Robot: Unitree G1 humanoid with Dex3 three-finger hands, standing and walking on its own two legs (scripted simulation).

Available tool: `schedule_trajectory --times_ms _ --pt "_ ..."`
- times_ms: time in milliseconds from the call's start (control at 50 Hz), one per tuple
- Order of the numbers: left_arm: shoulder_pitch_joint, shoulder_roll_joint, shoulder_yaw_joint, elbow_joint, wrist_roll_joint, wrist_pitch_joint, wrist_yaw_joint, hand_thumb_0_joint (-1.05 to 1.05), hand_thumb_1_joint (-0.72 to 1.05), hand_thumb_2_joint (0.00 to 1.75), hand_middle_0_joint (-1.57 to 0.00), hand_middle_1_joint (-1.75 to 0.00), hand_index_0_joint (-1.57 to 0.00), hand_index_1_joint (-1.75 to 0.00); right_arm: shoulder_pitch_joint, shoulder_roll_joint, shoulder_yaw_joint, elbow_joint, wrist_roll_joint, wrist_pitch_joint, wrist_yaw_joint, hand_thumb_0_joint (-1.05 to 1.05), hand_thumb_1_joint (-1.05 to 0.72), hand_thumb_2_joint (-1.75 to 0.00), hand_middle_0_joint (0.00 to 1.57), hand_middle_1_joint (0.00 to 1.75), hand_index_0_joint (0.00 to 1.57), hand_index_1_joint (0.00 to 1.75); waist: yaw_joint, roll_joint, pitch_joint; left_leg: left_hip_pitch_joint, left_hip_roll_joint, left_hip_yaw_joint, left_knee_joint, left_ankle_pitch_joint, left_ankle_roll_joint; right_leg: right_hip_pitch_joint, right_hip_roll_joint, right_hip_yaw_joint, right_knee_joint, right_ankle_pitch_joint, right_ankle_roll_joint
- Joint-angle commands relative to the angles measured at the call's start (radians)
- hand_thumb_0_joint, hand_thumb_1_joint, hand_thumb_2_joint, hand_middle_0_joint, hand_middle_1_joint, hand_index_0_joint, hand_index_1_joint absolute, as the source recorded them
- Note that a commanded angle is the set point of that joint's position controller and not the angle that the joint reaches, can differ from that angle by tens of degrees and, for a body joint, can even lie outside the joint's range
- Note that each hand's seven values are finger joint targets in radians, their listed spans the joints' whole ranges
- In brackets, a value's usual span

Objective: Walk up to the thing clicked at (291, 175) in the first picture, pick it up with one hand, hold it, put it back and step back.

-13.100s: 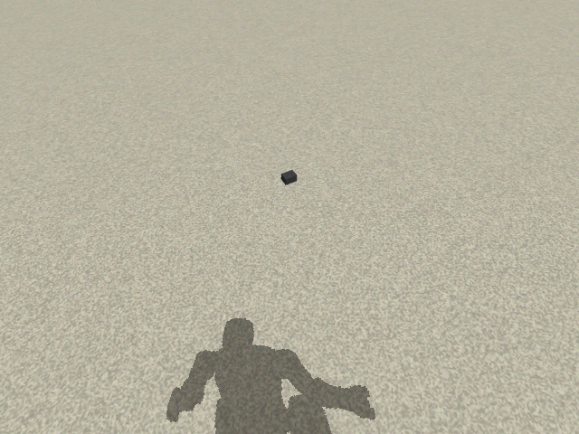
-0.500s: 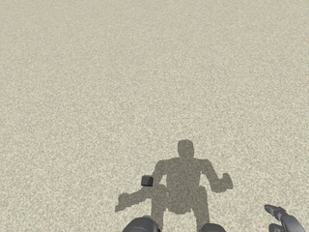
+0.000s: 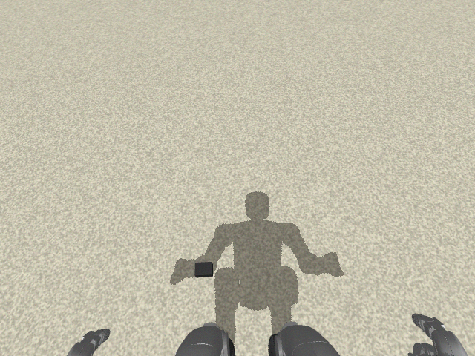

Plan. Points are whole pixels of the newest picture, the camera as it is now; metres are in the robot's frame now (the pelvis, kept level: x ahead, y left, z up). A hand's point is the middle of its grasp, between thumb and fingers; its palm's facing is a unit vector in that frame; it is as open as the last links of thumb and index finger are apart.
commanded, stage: walk up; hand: left
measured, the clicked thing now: (204, 269) +0.41 +0.19 -0.73
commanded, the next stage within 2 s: stand in 0.54 s
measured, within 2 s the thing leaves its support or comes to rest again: neither
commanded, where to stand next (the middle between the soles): +0.03 -0.04 m, yaw -2 degrees
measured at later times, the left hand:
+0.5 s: hand out of the picture +0.03 +0.18 -0.13, palm faces -0.13 -0.92 -0.37, open 7.4 cm
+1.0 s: hand out of the picture -0.06 +0.08 -0.14, palm faces -0.05 -0.94 -0.34, open 7.4 cm
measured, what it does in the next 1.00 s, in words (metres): steps to the right: left foot, then right foot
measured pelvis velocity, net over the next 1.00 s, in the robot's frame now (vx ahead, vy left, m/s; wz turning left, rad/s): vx -0.11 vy -0.17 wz -0.03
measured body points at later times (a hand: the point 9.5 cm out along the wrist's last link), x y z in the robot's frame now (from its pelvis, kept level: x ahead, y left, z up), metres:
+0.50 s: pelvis -0.08 -0.10 +0.00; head -0.06 -0.08 +0.45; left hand +0.04 +0.23 -0.11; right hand -0.12 -0.45 -0.09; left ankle -0.08 +0.09 -0.71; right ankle -0.02 -0.26 -0.72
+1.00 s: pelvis -0.11 -0.17 +0.02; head -0.11 -0.18 +0.46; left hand -0.06 +0.13 -0.11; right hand -0.03 -0.47 -0.11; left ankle -0.04 -0.02 -0.71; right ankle -0.10 -0.27 -0.71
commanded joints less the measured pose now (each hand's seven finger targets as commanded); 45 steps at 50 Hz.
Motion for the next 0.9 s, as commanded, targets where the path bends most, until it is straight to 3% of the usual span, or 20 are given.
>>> schedule_trajectory --times_ms 0,80,180,200,240,280,340,400,460,500,540,580,620,640,680,700,740,820,840,880 --pt "-0.023 0.262 0.101 -0.147 -0.002 -0.004 -0.014 0.00 0.90 0.90 -0.20 -0.30 -0.20 -0.30 0.158 -0.250 -0.084 -0.005 0.010 -0.033 -0.050 0.00 -0.90 -0.90 0.20 0.30 0.20 0.30 0.010 -0.239 -0.378 0.171 0.037 -0.116 0.147 0.220 0.036 0.014 -0.254 0.268 -0.032 0.762 -0.195" --pt "-0.018 0.244 0.094 -0.184 0.009 0.006 -0.023 0.00 0.90 0.90 -0.20 -0.30 -0.20 -0.30 0.159 -0.220 -0.073 0.019 -0.008 -0.034 -0.046 0.00 -0.90 -0.90 0.20 0.30 0.20 0.30 0.024 -0.244 -0.318 0.072 -0.067 -0.071 0.236 -0.247 0.020 -0.030 -0.328 0.346 -0.180 0.622 -0.234" --pt "-0.068 0.251 0.112 -0.243 0.044 0.018 -0.032 0.00 0.90 0.90 -0.20 -0.30 -0.20 -0.30 0.347 -0.234 -0.077 0.092 -0.014 -0.065 -0.057 0.00 -0.90 -0.90 0.20 0.30 0.20 0.30 -0.012 -0.178 -0.303 0.139 -0.030 -0.058 -0.063 -0.059 0.010 -0.035 -0.228 0.269 -0.086 0.363 -0.141" --pt "-0.090 0.240 0.111 -0.247 0.042 0.020 -0.037 0.00 0.90 0.90 -0.20 -0.30 -0.20 -0.30 0.420 -0.247 -0.087 0.114 -0.028 -0.081 -0.055 0.00 -0.90 -0.90 0.20 0.30 0.20 0.30 -0.042 -0.115 -0.328 0.235 0.021 -0.131 -0.225 -0.016 0.030 -0.093 -0.180 0.231 -0.040 0.128 -0.090" --pt "-0.052 0.184 0.096 -0.246 0.041 0.012 -0.048 0.00 0.90 0.90 -0.20 -0.30 -0.20 -0.30 0.375 -0.380 -0.126 0.078 -0.069 -0.106 -0.050 0.00 -0.90 -0.90 0.20 0.30 0.20 0.30 -0.039 0.148 -0.268 0.365 0.394 -0.696 -0.444 -0.218 0.198 -0.453 -0.062 0.088 0.289 -0.187 0.007" --pt "-0.036 0.308 0.129 -0.223 0.038 0.000 -0.064 0.00 0.90 0.90 -0.20 -0.30 -0.20 -0.30 0.182 -0.427 -0.146 0.011 -0.057 -0.128 -0.057 0.00 -0.90 -0.90 0.20 0.30 0.20 0.30 -0.001 0.100 -0.192 0.193 0.523 -0.775 -0.484 -0.281 0.304 -0.425 -0.193 0.211 0.454 -0.187 0.020" --pt "-0.030 0.275 0.144 -0.153 -0.005 -0.037 -0.087 0.00 0.90 0.90 -0.20 -0.30 -0.20 -0.30 0.211 -0.310 -0.099 0.015 -0.069 -0.146 -0.020 0.00 -0.90 -0.90 0.20 0.30 0.20 0.30 0.013 0.071 -0.168 0.119 0.231 -0.417 -0.449 -0.277 0.170 -0.266 -0.146 0.131 0.301 -0.031 0.026" --pt "0.145 0.260 0.117 -0.059 -0.055 -0.101 -0.062 0.00 0.90 0.90 -0.20 -0.30 -0.20 -0.30 0.088 -0.290 -0.086 -0.044 -0.089 -0.095 0.063 0.00 -0.90 -0.90 0.20 0.30 0.20 0.30 0.029 0.314 -0.158 -0.070 0.092 -0.208 -0.407 -0.350 0.132 0.076 -0.076 -0.062 0.010 -0.125 0.052" --pt "0.442 0.350 0.170 0.076 -0.047 -0.133 0.032 0.00 0.90 0.90 -0.20 -0.30 -0.20 -0.30 0.193 -0.184 -0.062 -0.067 -0.118 -0.019 0.089 0.00 -0.90 -0.90 0.20 0.30 0.20 0.30 0.122 -0.065 -0.252 -0.289 -0.018 -0.049 0.201 -0.237 0.067 0.462 -0.118 0.025 -0.220 0.046 0.087" --pt "0.325 0.445 0.170 -0.010 -0.018 -0.143 0.057 0.00 0.90 0.90 -0.20 -0.30 -0.20 -0.30 0.262 -0.195 -0.069 -0.098 -0.099 0.003 0.091 0.00 -0.90 -0.90 0.20 0.30 0.20 0.30 0.042 -0.055 -0.218 -0.431 -0.021 -0.246 0.458 -0.217 -0.013 0.315 -0.490 0.617 -0.387 -0.240 -0.102" --pt "0.009 0.303 0.115 -0.076 -0.015 -0.123 0.042 0.00 0.90 0.90 -0.20 -0.30 -0.20 -0.30 0.251 -0.259 -0.091 -0.062 -0.017 -0.029 0.038 0.00 -0.90 -0.90 0.20 0.30 0.20 0.30 -0.033 -0.235 -0.119 -0.059 0.027 -0.205 0.320 -0.267 0.027 -0.232 -0.455 0.502 -0.469 -0.436 -0.200" --pt "-0.106 0.268 0.080 -0.090 -0.021 -0.107 0.026 0.00 0.90 0.90 -0.20 -0.30 -0.20 -0.30 0.452 -0.246 -0.103 0.068 -0.007 -0.031 0.049 0.00 -0.90 -0.90 0.20 0.30 0.20 0.30 -0.143 -0.214 -0.139 0.251 0.006 -0.104 0.123 -0.180 0.018 -0.414 -0.293 0.239 -0.400 -0.448 -0.121" --pt "-0.105 0.253 0.066 -0.061 -0.031 -0.088 0.026 0.00 0.90 0.90 -0.20 -0.30 -0.20 -0.30 0.493 -0.242 -0.105 0.123 -0.021 -0.028 0.056 0.00 -0.90 -0.90 0.20 0.30 0.20 0.30 -0.131 -0.168 -0.156 0.294 -0.016 -0.100 -0.011 -0.081 0.018 -0.400 -0.226 0.132 -0.282 -0.436 -0.055" --pt "-0.067 0.227 0.059 -0.040 -0.035 -0.083 0.025 0.00 0.90 0.90 -0.20 -0.30 -0.20 -0.30 0.465 -0.236 -0.102 0.119 -0.035 -0.029 0.056 0.00 -0.90 -0.90 0.20 0.30 0.20 0.30 -0.110 -0.121 -0.160 0.277 0.019 -0.186 -0.126 -0.105 0.017 -0.375 -0.201 0.118 -0.181 -0.431 -0.038" --pt "0.032 0.199 0.069 -0.002 -0.044 -0.067 0.027 0.00 0.90 0.90 -0.20 -0.30 -0.20 -0.30 0.290 -0.340 -0.105 0.034 -0.066 -0.046 0.037 0.00 -0.90 -0.90 0.20 0.30 0.20 0.30 -0.038 0.066 -0.079 -0.068 0.313 -0.762 -0.627 -0.661 0.055 -0.227 -0.041 0.088 0.215 -0.183 0.014" --pt "0.047 0.263 0.090 0.021 -0.051 -0.065 0.026 0.00 0.90 0.90 -0.20 -0.30 -0.20 -0.30 0.181 -0.386 -0.111 0.013 -0.073 -0.048 0.027 0.00 -0.90 -0.90 0.20 0.30 0.20 0.30 0.000 0.026 -0.050 -0.215 0.316 -0.785 -0.645 -0.739 0.098 -0.125 -0.069 0.153 0.297 -0.155 0.020" --pt "0.181 0.203 0.077 0.093 -0.059 -0.066 0.006 0.00 0.90 0.90 -0.20 -0.30 -0.20 -0.30 0.041 -0.316 -0.084 0.004 -0.060 -0.055 0.028 0.00 -0.90 -0.90 0.20 0.30 0.20 0.30 0.076 0.067 -0.071 -0.244 0.235 -0.554 -0.585 -0.580 0.158 -0.002 -0.078 0.090 0.300 -0.145 0.034" --pt "0.234 0.182 0.067 0.154 -0.042 -0.096 0.003 0.00 0.90 0.90 -0.20 -0.30 -0.20 -0.30 -0.007 -0.242 -0.065 0.041 -0.035 -0.044 0.038 0.00 -0.90 -0.90 0.20 0.30 0.20 0.30 0.082 0.128 -0.204 -0.101 0.130 -0.306 -0.391 -0.313 0.083 0.197 -0.097 -0.007 -0.104 -0.061 0.026" --pt "0.199 0.189 0.064 0.145 -0.035 -0.105 0.008 0.00 0.90 0.90 -0.20 -0.30 -0.20 -0.30 0.038 -0.210 -0.057 0.064 -0.032 -0.036 0.040 0.00 -0.90 -0.90 0.20 0.30 0.20 0.30 0.064 0.061 -0.200 -0.043 0.095 -0.261 -0.275 -0.198 0.056 0.187 -0.114 0.072 -0.272 -0.006 0.039" --pt "0.088 0.276 0.068 0.103 -0.019 -0.130 0.022 0.00 0.90 0.90 -0.20 -0.30 -0.20 -0.30 0.120 -0.123 -0.035 0.086 -0.025 -0.030 0.038 0.00 -0.90 -0.90 0.20 0.30 0.20 0.30 -0.017 -0.140 -0.168 -0.057 -0.026 -0.171 -0.057 -0.029 -0.019 0.122 -0.344 0.482 -0.431 0.179 -0.020"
